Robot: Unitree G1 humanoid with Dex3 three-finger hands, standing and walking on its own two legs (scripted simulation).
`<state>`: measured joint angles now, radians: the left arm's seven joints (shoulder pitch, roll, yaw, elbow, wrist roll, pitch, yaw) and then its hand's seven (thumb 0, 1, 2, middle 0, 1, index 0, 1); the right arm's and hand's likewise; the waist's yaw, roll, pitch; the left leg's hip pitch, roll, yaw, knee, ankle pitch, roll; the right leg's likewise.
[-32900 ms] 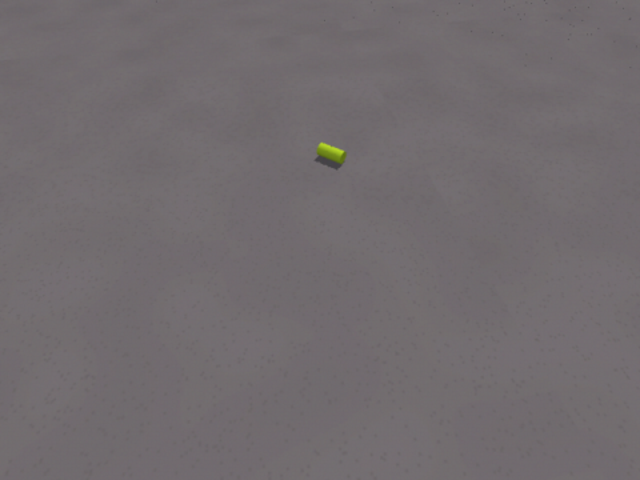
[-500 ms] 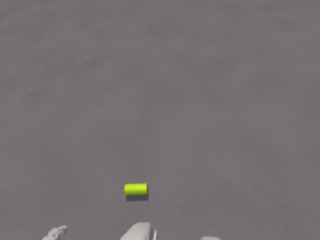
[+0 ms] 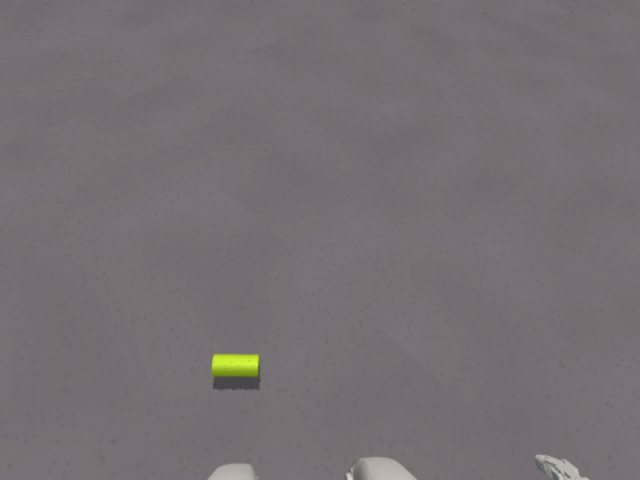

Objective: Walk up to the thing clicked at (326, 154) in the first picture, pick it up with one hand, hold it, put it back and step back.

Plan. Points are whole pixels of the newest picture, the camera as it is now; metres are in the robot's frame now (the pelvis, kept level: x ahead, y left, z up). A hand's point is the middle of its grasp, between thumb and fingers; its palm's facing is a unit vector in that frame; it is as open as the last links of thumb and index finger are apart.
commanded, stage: walk up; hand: left
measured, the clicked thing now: (236, 365) +0.49 +0.20 -0.73
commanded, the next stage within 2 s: stand in 0.52 s
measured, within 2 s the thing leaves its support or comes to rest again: neither
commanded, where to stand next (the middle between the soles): +0.12 +0.01 m, yaw +3 degrees
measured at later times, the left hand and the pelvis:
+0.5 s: hand out of the picture +0.05 +0.28 -0.12, palm faces +0.06 -0.87 -0.49, open 7.4 cm; pelvis +0.01 -0.02 +0.00, yaw +4 degrees
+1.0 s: hand out of the picture +0.07 +0.23 -0.14, palm faces +0.03 -0.95 -0.31, open 7.4 cm; pelvis +0.02 -0.01 +0.02, yaw +3 degrees
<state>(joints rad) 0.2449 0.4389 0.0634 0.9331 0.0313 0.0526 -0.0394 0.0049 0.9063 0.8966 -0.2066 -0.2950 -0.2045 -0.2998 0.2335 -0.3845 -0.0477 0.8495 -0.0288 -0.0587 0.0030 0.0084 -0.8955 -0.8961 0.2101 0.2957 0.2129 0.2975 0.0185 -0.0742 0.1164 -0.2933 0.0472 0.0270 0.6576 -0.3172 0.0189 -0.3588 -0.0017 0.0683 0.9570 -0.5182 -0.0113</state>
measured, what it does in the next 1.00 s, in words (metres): steps on the spot: right foot, then left foot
